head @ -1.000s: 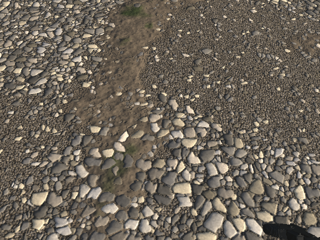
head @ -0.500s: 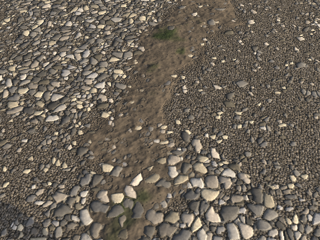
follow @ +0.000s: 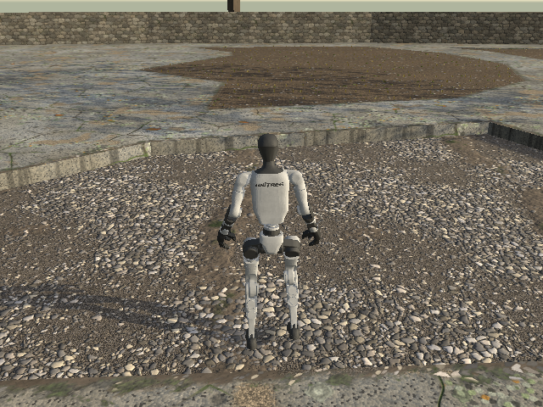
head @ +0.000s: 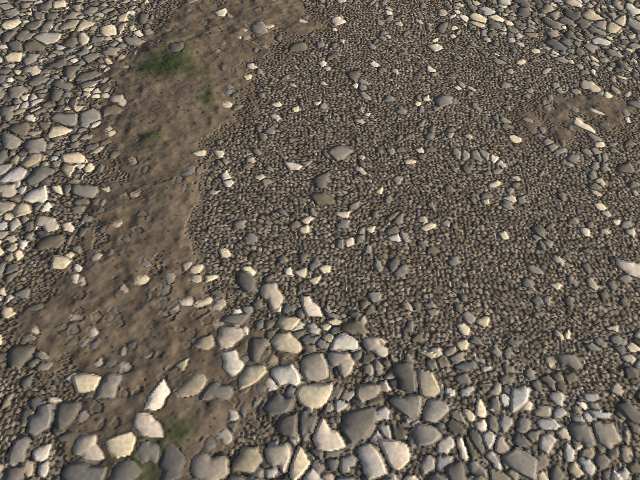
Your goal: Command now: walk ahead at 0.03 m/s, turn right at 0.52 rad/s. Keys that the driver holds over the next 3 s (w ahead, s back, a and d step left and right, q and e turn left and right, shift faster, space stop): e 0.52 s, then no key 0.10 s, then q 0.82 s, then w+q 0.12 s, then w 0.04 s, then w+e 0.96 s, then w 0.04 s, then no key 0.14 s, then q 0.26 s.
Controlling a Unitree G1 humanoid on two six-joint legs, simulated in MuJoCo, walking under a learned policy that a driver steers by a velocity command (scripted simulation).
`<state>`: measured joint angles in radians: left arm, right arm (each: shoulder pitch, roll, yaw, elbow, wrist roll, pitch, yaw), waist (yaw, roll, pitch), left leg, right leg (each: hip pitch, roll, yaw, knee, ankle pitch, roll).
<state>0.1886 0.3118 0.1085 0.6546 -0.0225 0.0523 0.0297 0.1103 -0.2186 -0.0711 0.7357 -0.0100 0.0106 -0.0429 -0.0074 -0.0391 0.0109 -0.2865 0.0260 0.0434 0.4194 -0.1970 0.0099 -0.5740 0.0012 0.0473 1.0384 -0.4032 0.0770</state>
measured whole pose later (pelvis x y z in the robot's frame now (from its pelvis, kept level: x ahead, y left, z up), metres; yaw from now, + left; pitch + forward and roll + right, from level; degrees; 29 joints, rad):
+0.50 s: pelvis +0.02 -0.06 +0.00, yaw -17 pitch +4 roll +2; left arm 0.18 0.29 0.07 0.61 -0.01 0.03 0.03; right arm 0.08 -0.29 -0.09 0.74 0.00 0.02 -0.03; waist 0.01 0.01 0.03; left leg -0.52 -0.02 -0.10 0.87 -0.33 -0.08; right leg -0.33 0.09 0.14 0.47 -0.19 -0.06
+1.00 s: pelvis +0.05 -0.03 -0.01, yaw -15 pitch +0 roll -1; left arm 0.17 0.27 0.08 0.65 0.01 0.00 0.02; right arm 0.13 -0.28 -0.06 0.68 0.02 0.02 -0.01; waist 0.00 0.01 0.05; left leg -0.28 -0.09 -0.17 0.58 -0.30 0.02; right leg -0.26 0.04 0.05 0.55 -0.29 0.00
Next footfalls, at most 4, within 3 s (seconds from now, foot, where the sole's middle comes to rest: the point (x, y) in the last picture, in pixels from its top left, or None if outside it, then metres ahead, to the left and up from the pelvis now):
0.18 right None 0.06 -0.16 -0.78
0.66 left None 0.12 0.05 -0.78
1.34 left None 0.11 0.10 -0.78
1.92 right None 0.26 -0.11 -0.78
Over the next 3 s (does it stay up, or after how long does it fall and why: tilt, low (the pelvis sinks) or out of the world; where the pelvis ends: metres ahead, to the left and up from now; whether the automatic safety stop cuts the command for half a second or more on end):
stays up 0.66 -0.13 -0.01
